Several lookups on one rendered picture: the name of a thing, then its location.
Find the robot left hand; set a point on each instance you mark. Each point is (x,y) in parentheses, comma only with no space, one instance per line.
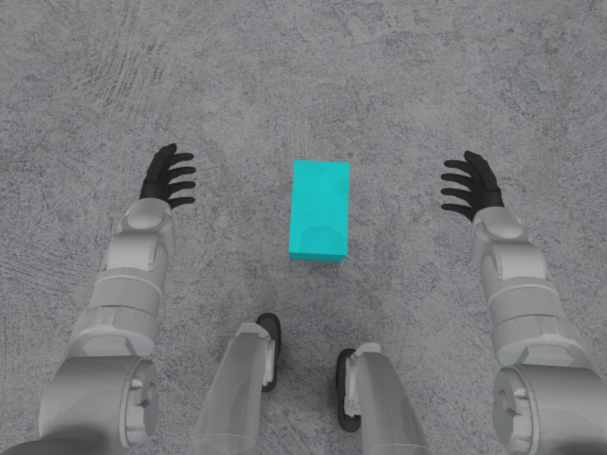
(155,184)

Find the robot right thigh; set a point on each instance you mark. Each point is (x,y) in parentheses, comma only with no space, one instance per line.
(389,423)

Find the robot right upper arm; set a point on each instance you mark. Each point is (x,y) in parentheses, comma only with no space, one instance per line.
(550,410)

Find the robot left upper arm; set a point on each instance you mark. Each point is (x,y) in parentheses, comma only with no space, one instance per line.
(97,405)

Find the left robot forearm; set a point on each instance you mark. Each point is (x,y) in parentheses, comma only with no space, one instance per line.
(121,315)

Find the right robot forearm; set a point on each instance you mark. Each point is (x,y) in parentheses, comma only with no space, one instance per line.
(530,326)

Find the robot right hand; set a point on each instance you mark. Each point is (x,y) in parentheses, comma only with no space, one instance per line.
(484,192)

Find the carton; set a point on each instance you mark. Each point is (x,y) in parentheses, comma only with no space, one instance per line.
(319,211)

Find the left robot foot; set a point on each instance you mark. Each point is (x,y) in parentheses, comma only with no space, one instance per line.
(272,324)

